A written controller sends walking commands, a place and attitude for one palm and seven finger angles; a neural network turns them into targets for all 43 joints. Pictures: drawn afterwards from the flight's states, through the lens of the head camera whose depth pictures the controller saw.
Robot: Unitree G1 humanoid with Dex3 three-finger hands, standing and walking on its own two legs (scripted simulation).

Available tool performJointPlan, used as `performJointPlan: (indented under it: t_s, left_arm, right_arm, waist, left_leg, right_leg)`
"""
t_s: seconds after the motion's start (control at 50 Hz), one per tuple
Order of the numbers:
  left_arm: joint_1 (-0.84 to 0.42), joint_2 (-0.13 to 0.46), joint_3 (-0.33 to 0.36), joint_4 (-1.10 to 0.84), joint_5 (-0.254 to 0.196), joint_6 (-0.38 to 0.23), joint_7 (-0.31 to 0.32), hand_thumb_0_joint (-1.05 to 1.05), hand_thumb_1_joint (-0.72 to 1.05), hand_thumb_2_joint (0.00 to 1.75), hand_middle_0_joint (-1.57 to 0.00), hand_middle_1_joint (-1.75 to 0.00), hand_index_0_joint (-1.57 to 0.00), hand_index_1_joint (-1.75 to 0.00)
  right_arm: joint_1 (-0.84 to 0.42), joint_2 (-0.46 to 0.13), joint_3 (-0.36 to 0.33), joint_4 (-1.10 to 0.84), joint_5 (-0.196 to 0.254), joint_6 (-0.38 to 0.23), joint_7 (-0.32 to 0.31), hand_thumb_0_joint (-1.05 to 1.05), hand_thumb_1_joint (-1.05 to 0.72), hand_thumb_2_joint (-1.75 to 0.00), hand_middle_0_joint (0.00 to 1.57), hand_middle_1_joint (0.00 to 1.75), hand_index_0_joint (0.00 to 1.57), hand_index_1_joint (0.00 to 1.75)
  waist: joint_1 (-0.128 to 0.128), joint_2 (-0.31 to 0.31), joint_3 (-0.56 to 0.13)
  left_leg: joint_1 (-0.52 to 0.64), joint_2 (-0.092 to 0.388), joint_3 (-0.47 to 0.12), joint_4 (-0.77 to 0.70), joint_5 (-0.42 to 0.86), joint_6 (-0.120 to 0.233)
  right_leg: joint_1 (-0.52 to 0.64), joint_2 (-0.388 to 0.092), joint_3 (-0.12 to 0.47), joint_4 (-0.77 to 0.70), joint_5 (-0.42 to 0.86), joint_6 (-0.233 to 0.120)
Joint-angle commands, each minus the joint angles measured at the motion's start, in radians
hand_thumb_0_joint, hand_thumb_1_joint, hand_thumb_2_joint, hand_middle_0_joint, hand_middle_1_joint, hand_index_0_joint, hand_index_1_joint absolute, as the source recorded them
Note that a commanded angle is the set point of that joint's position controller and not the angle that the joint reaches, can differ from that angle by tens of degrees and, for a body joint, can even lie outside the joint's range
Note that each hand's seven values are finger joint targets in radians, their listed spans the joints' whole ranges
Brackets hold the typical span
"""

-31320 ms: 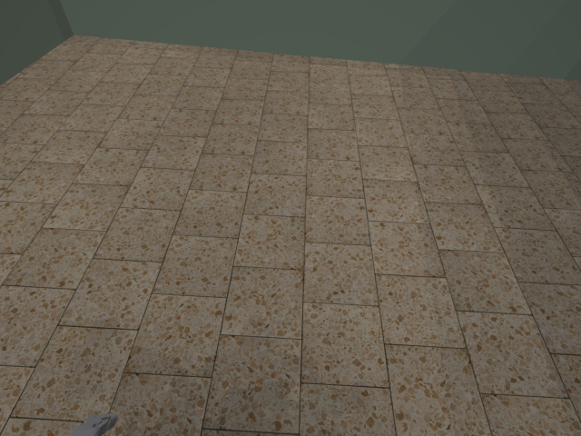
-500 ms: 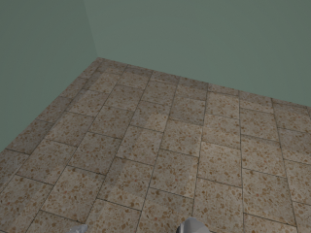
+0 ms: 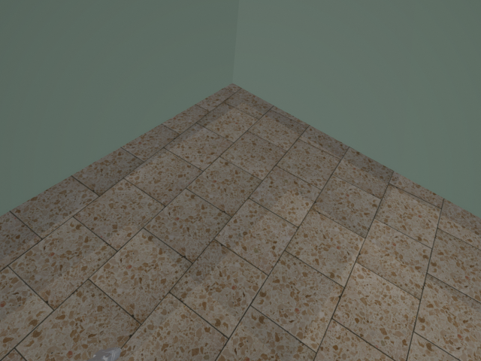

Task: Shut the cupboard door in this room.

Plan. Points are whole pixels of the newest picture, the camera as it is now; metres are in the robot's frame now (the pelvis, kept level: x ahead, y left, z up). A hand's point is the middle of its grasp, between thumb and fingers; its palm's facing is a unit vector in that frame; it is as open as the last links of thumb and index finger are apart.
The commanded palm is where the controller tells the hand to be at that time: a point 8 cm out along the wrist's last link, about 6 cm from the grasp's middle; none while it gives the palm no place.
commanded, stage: walk to a spot facing it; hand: left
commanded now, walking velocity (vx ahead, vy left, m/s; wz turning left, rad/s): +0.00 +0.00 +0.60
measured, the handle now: out of the picture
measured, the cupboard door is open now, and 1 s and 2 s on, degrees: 87 87 87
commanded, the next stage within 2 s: none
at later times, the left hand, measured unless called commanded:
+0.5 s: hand out of the picture +0.07 +0.20 -0.13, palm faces +0.27 -0.92 -0.28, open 7.4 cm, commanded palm none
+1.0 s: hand out of the picture -0.12 +0.14 -0.15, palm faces +0.60 -0.75 -0.27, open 7.4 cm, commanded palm none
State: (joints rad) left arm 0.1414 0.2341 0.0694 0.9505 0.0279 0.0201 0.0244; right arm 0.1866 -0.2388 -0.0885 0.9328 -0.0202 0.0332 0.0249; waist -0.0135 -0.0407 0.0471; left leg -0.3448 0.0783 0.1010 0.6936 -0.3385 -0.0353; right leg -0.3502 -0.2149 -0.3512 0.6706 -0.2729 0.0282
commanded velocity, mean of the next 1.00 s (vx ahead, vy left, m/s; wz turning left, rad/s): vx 0.00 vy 0.00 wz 0.60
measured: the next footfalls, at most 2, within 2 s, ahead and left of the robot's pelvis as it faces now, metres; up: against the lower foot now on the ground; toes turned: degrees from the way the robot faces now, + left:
right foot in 0.52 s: +0.07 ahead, -0.14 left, +0.00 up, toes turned +17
left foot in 1.02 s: -0.09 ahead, +0.06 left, +0.00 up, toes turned +44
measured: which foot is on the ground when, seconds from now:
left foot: down 0.00-0.52, up 0.54-1.00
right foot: up 0.00-0.50, down 0.52-1.00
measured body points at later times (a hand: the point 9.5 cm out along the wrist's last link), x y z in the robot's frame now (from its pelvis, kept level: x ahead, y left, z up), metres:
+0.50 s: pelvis +0.00 -0.03 +0.02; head +0.05 -0.03 +0.46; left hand +0.05 +0.25 -0.11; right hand +0.11 -0.26 -0.14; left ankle +0.02 +0.10 -0.72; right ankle +0.03 -0.16 -0.71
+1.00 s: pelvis -0.02 -0.05 +0.02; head +0.03 -0.01 +0.46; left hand -0.15 +0.18 -0.13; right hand +0.23 -0.20 -0.12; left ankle -0.12 +0.04 -0.70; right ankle +0.03 -0.15 -0.72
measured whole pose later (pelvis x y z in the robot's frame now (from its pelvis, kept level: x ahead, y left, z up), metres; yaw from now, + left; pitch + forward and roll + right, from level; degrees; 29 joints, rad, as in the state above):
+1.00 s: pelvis -0.02 -0.05 +0.02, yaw +38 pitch +1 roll +1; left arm 0.24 0.24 0.05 0.93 0.03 0.02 0.01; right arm 0.10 -0.27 -0.07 0.93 -0.01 0.07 0.03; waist 0.02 -0.02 0.12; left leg -0.29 0.03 0.08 0.65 -0.37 -0.07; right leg -0.24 -0.19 -0.31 0.58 -0.34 0.02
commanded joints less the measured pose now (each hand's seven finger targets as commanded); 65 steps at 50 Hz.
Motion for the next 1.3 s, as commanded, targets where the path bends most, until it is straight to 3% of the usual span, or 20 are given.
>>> performJointPlan:
  t_s: [0.0,0.04,0.12,0.3,0.46,0.48,0.5,0.52,0.54,0.6,0.64,0.88,0.96,0.98,1.0,1.02,1.04,1.06,1.14,1.28]
  left_arm:
    - [-0.079,0.073,0.016,-0.141,-0.003,0.017,-0.013,0.0,0.9,0.9,-0.2,-0.3,-0.2,-0.3]
    - [-0.058,0.074,0.029,-0.105,-0.002,0.019,-0.016,0.0,0.9,0.9,-0.2,-0.3,-0.2,-0.3]
    - [0.019,0.091,0.022,-0.062,-0.009,0.01,-0.019,0.0,0.9,0.9,-0.2,-0.3,-0.2,-0.3]
    - [-0.062,0.088,0.009,-0.102,-0.024,0.01,-0.001,0.0,0.9,0.9,-0.2,-0.3,-0.2,-0.3]
    - [0.068,0.101,0.012,-0.089,-0.032,-0.004,0.004,0.0,0.9,0.9,-0.2,-0.3,-0.2,-0.3]
    - [0.113,0.13,0.022,-0.084,-0.028,-0.011,0.007,0.0,0.9,0.9,-0.2,-0.3,-0.2,-0.3]
    - [0.126,0.217,0.039,-0.091,-0.009,-0.019,0.015,0.0,0.9,0.9,-0.2,-0.3,-0.2,-0.3]
    - [0.088,0.246,0.035,-0.113,-0.008,-0.015,0.017,0.0,0.9,0.9,-0.2,-0.3,-0.2,-0.3]
    - [0.025,0.21,0.027,-0.137,-0.013,-0.016,0.019,0.0,0.9,0.9,-0.2,-0.3,-0.2,-0.3]
    - [-0.079,0.127,0.006,-0.16,-0.014,-0.026,0.013,0.0,0.9,0.9,-0.2,-0.3,-0.2,-0.3]
    - [-0.025,0.121,0.003,-0.147,-0.013,-0.034,0.009,0.0,0.9,0.9,-0.2,-0.3,-0.2,-0.3]
    - [0.142,0.206,0.027,-0.086,0.001,-0.024,0.004,0.0,0.9,0.9,-0.2,-0.3,-0.2,-0.3]
    - [0.111,0.218,0.036,-0.073,-0.009,-0.016,-0.001,0.0,0.9,0.9,-0.2,-0.3,-0.2,-0.3]
    - [0.113,0.195,0.033,-0.083,-0.016,-0.012,-0.003,0.0,0.9,0.9,-0.2,-0.3,-0.2,-0.3]
    - [0.088,0.125,0.017,-0.121,-0.023,-0.009,-0.011,0.0,0.9,0.9,-0.2,-0.3,-0.2,-0.3]
    - [0.021,0.112,0.0,-0.149,-0.014,0.005,-0.006,0.0,0.9,0.9,-0.2,-0.3,-0.2,-0.3]
    - [0.003,0.124,0.004,-0.149,-0.011,0.012,-0.005,0.0,0.9,0.9,-0.2,-0.3,-0.2,-0.3]
    - [-0.002,0.115,0.007,-0.126,-0.011,0.017,-0.001,0.0,0.9,0.9,-0.2,-0.3,-0.2,-0.3]
    - [0.036,0.128,0.013,-0.089,-0.015,0.011,-0.019,0.0,0.9,0.9,-0.2,-0.3,-0.2,-0.3]
    - [-0.07,0.122,0.008,-0.138,-0.008,-0.011,-0.041,0.0,0.9,0.9,-0.2,-0.3,-0.2,-0.3]
  right_arm:
    - [0.161,-0.242,-0.04,-0.028,-0.008,-0.015,-0.02,0.0,-0.9,-0.9,0.2,0.3,0.2,0.3]
    - [0.042,-0.193,-0.026,-0.059,-0.005,-0.022,-0.037,0.0,-0.9,-0.9,0.2,0.3,0.2,0.3]
    - [0.049,-0.169,-0.013,-0.067,0.006,-0.038,-0.043,0.0,-0.9,-0.9,0.2,0.3,0.2,0.3]
    - [0.111,-0.176,-0.026,-0.039,-0.001,-0.022,-0.04,0.0,-0.9,-0.9,0.2,0.3,0.2,0.3]
    - [-0.003,-0.176,-0.039,-0.07,0.003,0.0,-0.028,0.0,-0.9,-0.9,0.2,0.3,0.2,0.3]
    - [-0.015,-0.152,-0.037,-0.081,0.008,0.001,-0.024,0.0,-0.9,-0.9,0.2,0.3,0.2,0.3]
    - [0.0,-0.086,-0.032,-0.094,0.017,0.002,-0.018,0.0,-0.9,-0.9,0.2,0.3,0.2,0.3]
    - [-0.043,-0.112,-0.036,-0.112,0.007,0.002,-0.018,0.0,-0.9,-0.9,0.2,0.3,0.2,0.3]
    - [-0.024,-0.145,-0.045,-0.098,0.0,0.012,-0.011,0.0,-0.9,-0.9,0.2,0.3,0.2,0.3]
    - [0.029,-0.11,-0.039,-0.043,-0.007,0.035,0.002,0.0,-0.9,-0.9,0.2,0.3,0.2,0.3]
    - [0.039,-0.096,-0.031,-0.038,-0.003,0.034,0.006,0.0,-0.9,-0.9,0.2,0.3,0.2,0.3]
    - [-0.122,-0.086,0.007,-0.08,0.013,0.019,0.003,0.0,-0.9,-0.9,0.2,0.3,0.2,0.3]
    - [-0.04,-0.111,0.005,-0.07,0.012,0.0,0.0,0.0,-0.9,-0.9,0.2,0.3,0.2,0.3]
    - [0.02,-0.167,-0.01,-0.055,0.009,-0.01,-0.001,0.0,-0.9,-0.9,0.2,0.3,0.2,0.3]
    - [0.077,-0.287,-0.041,-0.051,0.002,-0.018,-0.009,0.0,-0.9,-0.9,0.2,0.3,0.2,0.3]
    - [0.139,-0.324,-0.047,-0.026,0.013,-0.006,-0.016,0.0,-0.9,-0.9,0.2,0.3,0.2,0.3]
    - [0.125,-0.294,-0.038,-0.023,0.009,-0.005,-0.021,0.0,-0.9,-0.9,0.2,0.3,0.2,0.3]
    - [0.079,-0.256,-0.029,-0.03,0.005,-0.009,-0.031,0.0,-0.9,-0.9,0.2,0.3,0.2,0.3]
    - [-0.023,-0.201,-0.007,-0.07,0.005,-0.021,-0.036,0.0,-0.9,-0.9,0.2,0.3,0.2,0.3]
    - [0.066,-0.205,-0.018,-0.059,-0.001,-0.042,-0.025,0.0,-0.9,-0.9,0.2,0.3,0.2,0.3]
  waist:
    - [-0.065,0.33,-0.015]
    - [-0.015,0.321,-0.042]
    - [0.003,0.14,-0.149]
    - [-0.044,0.149,-0.112]
    - [0.023,0.175,-0.13]
    - [0.047,0.111,-0.146]
    - [0.057,-0.157,-0.143]
    - [0.063,-0.243,-0.077]
    - [0.026,-0.136,-0.043]
    - [-0.037,-0.101,0.033]
    - [-0.023,-0.122,-0.006]
    - [0.069,-0.184,-0.09]
    - [0.017,-0.138,-0.145]
    - [-0.022,-0.009,-0.193]
    - [-0.065,0.313,-0.196]
    - [-0.088,0.302,-0.199]
    - [-0.074,0.22,-0.159]
    - [-0.058,0.286,-0.131]
    - [-0.003,0.196,-0.085]
    - [-0.039,0.18,-0.027]
  left_leg:
    - [0.08,0.364,-0.528,-0.464,0.244,0.196]
    - [0.108,0.222,-0.429,-0.416,0.252,0.149]
    - [0.279,0.148,-0.312,-0.347,0.507,0.139]
    - [0.289,0.168,-0.465,-0.336,0.532,0.221]
    - [0.021,0.052,-0.527,-0.275,0.349,0.15]
    - [-0.09,-0.002,-0.478,-0.215,0.211,0.1]
    - [-0.292,-0.124,-0.303,0.003,-0.064,0.021]
    - [-0.293,-0.165,-0.187,0.223,-0.226,-0.009]
    - [-0.248,-0.116,-0.217,0.374,-0.175,0.0]
    - [-0.234,-0.069,-0.169,0.534,-0.032,-0.025]
    - [-0.256,-0.068,-0.144,0.536,0.004,-0.043]
    - [-0.106,-0.047,-0.026,0.089,-0.122,-0.042]
    - [0.12,-0.059,0.0,-0.231,0.092,-0.013]
    - [0.311,0.002,-0.081,-0.321,0.286,0.018]
    - [0.491,0.272,-0.433,-0.321,0.686,0.142]
    - [0.465,0.362,-0.463,-0.294,0.937,0.237]
    - [0.421,0.345,-0.386,-0.285,0.899,0.25]
    - [0.358,0.272,-0.371,-0.297,0.847,0.226]
    - [0.3,0.144,-0.288,-0.317,0.642,0.177]
    - [0.275,0.146,-0.454,-0.426,0.126,0.223]
  right_leg:
    - [-0.276,0.07,0.282,0.444,-0.294,0.037]
    - [-0.305,0.085,0.33,0.517,-0.157,0.045]
    - [-0.283,0.108,0.35,0.516,-0.047,0.07]
    - [-0.211,0.137,0.372,0.301,-0.173,0.081]
    - [0.193,0.201,0.336,-0.184,-0.019,0.037]
    - [0.33,0.138,0.375,-0.321,0.029,0.018]
    - [0.445,-0.121,0.634,-0.442,-0.091,-0.071]
    - [0.27,-0.281,0.752,-0.465,-0.028,-0.157]
    - [0.139,-0.253,0.669,-0.466,-0.076,-0.178]
    - [0.084,-0.107,0.446,-0.415,0.067,-0.12]
    - [0.18,-0.078,0.359,-0.371,0.217,-0.106]
    - [0.356,-0.165,0.261,-0.253,0.535,-0.155]
    - [0.284,-0.148,0.178,-0.093,0.479,-0.081]
    - [0.142,-0.109,0.148,0.064,0.347,-0.029]
    - [-0.196,0.044,0.131,0.279,-0.25,0.053]
    - [-0.252,0.074,0.231,0.392,-0.424,0.058]
    - [-0.25,0.057,0.269,0.448,-0.373,0.049]
    - [-0.25,0.056,0.302,0.466,-0.311,0.058]
    - [-0.221,0.093,0.321,0.475,-0.14,0.071]
    - [-0.263,0.108,0.335,0.29,-0.124,0.075]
